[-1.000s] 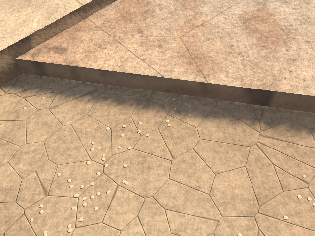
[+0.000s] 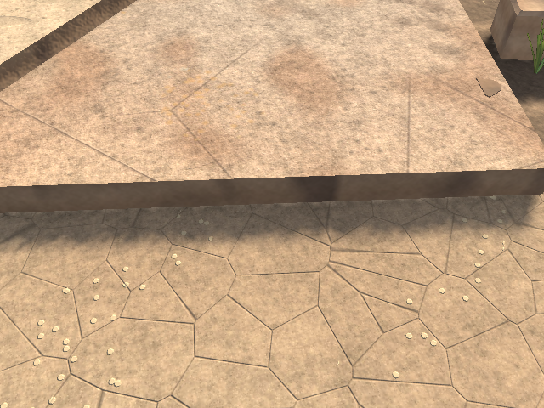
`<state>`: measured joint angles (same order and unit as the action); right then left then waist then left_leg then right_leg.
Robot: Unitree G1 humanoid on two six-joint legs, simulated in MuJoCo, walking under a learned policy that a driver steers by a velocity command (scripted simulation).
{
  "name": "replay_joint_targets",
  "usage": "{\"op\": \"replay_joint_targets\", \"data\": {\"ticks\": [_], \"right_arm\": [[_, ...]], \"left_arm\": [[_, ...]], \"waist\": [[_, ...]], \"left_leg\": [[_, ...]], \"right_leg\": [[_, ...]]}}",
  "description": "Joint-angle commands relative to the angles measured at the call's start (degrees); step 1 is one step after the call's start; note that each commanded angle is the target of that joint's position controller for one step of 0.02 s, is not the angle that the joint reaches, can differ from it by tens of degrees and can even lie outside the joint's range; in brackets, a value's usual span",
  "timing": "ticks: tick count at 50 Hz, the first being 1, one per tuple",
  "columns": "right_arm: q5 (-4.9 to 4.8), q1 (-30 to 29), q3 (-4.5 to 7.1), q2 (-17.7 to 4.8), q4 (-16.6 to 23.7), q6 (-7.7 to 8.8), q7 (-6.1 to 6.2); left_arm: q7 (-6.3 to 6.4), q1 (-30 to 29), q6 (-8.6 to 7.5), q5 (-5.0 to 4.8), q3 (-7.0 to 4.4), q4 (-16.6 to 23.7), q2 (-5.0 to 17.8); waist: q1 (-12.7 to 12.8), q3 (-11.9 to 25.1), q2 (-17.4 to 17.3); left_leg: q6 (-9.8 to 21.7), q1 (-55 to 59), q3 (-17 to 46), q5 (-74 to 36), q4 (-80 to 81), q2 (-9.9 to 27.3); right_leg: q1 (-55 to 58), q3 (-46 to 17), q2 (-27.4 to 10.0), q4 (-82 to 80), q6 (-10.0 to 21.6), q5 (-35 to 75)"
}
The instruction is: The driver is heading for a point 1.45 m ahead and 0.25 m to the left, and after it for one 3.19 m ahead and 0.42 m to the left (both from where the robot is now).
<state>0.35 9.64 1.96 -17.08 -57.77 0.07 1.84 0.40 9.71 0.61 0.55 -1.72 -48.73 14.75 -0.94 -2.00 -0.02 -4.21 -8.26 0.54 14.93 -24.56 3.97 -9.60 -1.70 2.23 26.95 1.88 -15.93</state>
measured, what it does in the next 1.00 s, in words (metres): walks ahead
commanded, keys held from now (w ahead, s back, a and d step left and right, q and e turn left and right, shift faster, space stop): no key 0.52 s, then w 0.48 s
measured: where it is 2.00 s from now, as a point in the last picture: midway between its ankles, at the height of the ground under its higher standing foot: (269, 343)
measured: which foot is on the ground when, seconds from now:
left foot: down 0.00-1.00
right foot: down 0.00-0.76, up 0.78-1.00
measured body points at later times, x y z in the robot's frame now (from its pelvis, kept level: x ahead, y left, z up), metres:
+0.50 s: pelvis +0.00 +0.01 +0.00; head +0.00 +0.01 +0.45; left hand +0.07 +0.28 -0.14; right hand +0.03 -0.26 -0.15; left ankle -0.02 +0.16 -0.74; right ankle -0.02 -0.10 -0.74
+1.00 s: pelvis +0.11 +0.05 +0.01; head +0.13 +0.07 +0.46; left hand +0.26 +0.31 -0.12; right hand +0.02 -0.19 -0.13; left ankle +0.00 +0.14 -0.74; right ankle +0.20 -0.10 -0.68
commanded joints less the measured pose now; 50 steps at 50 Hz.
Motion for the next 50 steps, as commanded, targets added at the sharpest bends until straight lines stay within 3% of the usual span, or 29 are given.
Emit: {"op": "replay_joint_targets", "data": {"ticks": [1,26,28,29,31,33,35,36,37,38,39,40,41,42,44,45,47,50], "right_arm": [[-0.07,0.2,1.16,-6.8,1.0,0.43,0.38],[-0.17,3.9,0.22,-3.9,-3.8,0.07,0.95],[-0.58,5.3,0.1,-3.0,-4.5,-0.09,1.08],[-0.82,4.8,0.13,-2.9,-4.0,-0.04,1.15],[-0.79,2.9,-0.09,-1.9,-2.3,0.94,0.96],[-1.25,2.2,-0.53,0.1,-1.1,2.71,0.08],[-1.99,4.2,-0.41,0.1,-1.1,4.27,-0.99],[-2.11,7.6,-0.34,0.3,-2.2,4.89,-1.38],[-1.89,12.7,0.14,-0.3,-4.5,5.19,-1.51],[-1.13,18.8,1.13,-3.2,-6.5,5.19,-1.44],[-1.29,25.3,2.91,-10.6,-7.4,5.45,-1.96],[-0.16,23.9,2.2,-9.4,-6.8,6.14,-2.4],[-0.36,19.7,1.29,-5.7,-5.3,6.76,-2.34],[-0.69,17.6,0.82,-3.8,-4.2,7.08,-2.48],[-0.74,16.5,0.16,-2.0,-3.4,6.75,-2.74],[-0.46,17.9,-0.26,-0.6,-3.6,6.28,-2.59],[-0.2,19.9,-0.34,-1.0,-3.6,5.47,-1.9],[-0.01,19.4,-0.1,-3.1,-2.4,4.81,-0.84]], "left_arm": [[0.28,-0.8,-0.69,-0.07,-1.63,1.8,7.1],[1.24,2.5,-0.63,-0.48,-0.58,-7.1,6.0],[1.49,3.5,-0.34,-0.89,-0.79,-8.0,6.4],[1.57,3.9,-0.24,-1.23,-1.16,-8.0,7.4],[1.44,5.6,-0.85,-1.53,-1.76,-8.0,9.0],[1.2,8.7,-2.05,-1.9,-2.62,-8.7,11.1],[1.05,5.2,-2.98,-2.06,-2.48,-7.4,10.1],[0.92,1.6,-3.05,-2.55,-2.27,-6.1,9.3],[0.77,-2.1,-2.98,-2.73,-1.98,-4.7,8.3],[0.52,-3.8,-3.33,-2.12,-1.19,-3.6,5.2],[0.57,-4.8,-4.3,-1.67,-0.57,-1.1,2.5],[0.7,-4.7,-5.19,-2.73,-1.21,-0.7,4.8],[0.27,-2.7,-5.85,-3.56,-1.39,-1.6,5.4],[-0.18,-1.0,-6.31,-3.47,-1.41,-2.8,5.2],[-0.68,-2.9,-6.95,-2.25,-2.21,-2.8,6.2],[-1.14,-3.7,-6.97,-1.94,-2.28,-2.6,5.6],[-1.81,-5.8,-6.55,-1.82,-1.76,-1.8,2.9],[-2.09,-13.9,-6.23,-1.94,-0.54,1.5,0.4]], "waist": [[0.0,2.7,0.7],[0.3,0.3,0.0],[0.6,0.8,1.1],[1.0,-1.0,2.3],[2.2,-5.4,6.3],[2.8,-6.5,11.2],[0.3,-7.4,10.7],[-2.2,-7.0,9.5],[-4.9,-6.5,6.8],[-6.4,-3.5,-1.5],[-7.3,-0.8,-16.7],[-5.8,-2.3,-14.0],[-3.3,-5.9,-8.5],[-2.3,-6.0,-6.7],[-1.9,-5.5,-5.4],[-2.2,-4.4,-6.0],[-2.6,-3.2,-5.9],[-3.6,-5.3,-4.9]], "left_leg": [[1.0,0.1,-0.2,-10.1,1.7,0.1],[1.8,-1.9,-1.0,-8.2,1.5,-1.3],[2.5,-3.1,-3.4,4.8,-0.7,-3.5],[3.2,-5.7,-4.4,12.0,-3.1,-4.6],[4.3,-12.7,-4.8,16.4,-9.2,-5.1],[5.7,-15.4,-3.5,12.2,-18.0,-3.9],[8.4,-13.9,-1.6,13.2,-16.7,-2.1],[9.7,-7.6,-2.2,11.2,-8.9,-2.2],[10.0,2.1,-2.5,5.9,-0.9,-3.3],[10.5,11.0,6.9,5.9,3.7,2.2],[16.4,17.0,29.2,13.4,13.4,14.5],[20.4,14.9,40.0,17.1,16.3,19.5],[19.5,14.4,35.2,15.2,15.6,18.3],[17.3,14.8,28.4,11.5,15.4,15.2],[13.9,15.6,18.2,-3.3,15.6,11.6],[13.2,15.6,14.1,-10.7,15.5,9.8],[13.5,15.0,9.4,-19.4,15.6,8.4],[13.6,8.5,5.2,-20.2,18.0,6.7]], "right_leg": [[0.6,-4.7,-5.0,-4.6,1.5,16.5],[-1.2,-1.9,-3.2,-4.2,-0.1,11.5],[-1.7,-1.7,-2.3,-5.1,0.9,-6.0],[-3.7,-3.3,-3.0,-6.2,2.2,-17.8],[-6.2,-11.6,-8.5,-11.1,5.8,-31.1],[-6.6,-24.0,-16.5,-16.6,10.7,-34.9],[-8.5,-25.0,-18.1,-16.3,11.2,-30.3],[-11.3,-20.5,-16.0,-14.2,9.3,-26.4],[-16.1,-14.0,-11.6,-9.6,6.6,-20.3],[-21.7,-5.8,-6.1,4.3,3.2,-11.7],[-30.7,3.5,1.0,22.1,-0.7,-11.6],[-35.6,-1.4,-0.4,33.2,-0.2,-17.2],[-39.3,-3.6,-3.6,38.6,0.9,-12.4],[-40.2,-2.9,-5.4,39.4,1.7,-6.8],[-39.8,-1.2,-7.9,35.5,1.9,0.7],[-37.9,0.2,-8.2,33.6,1.5,2.7],[-36.3,2.4,-7.7,29.2,0.0,5.8],[-30.9,4.7,-5.8,15.8,-1.6,12.0]]}}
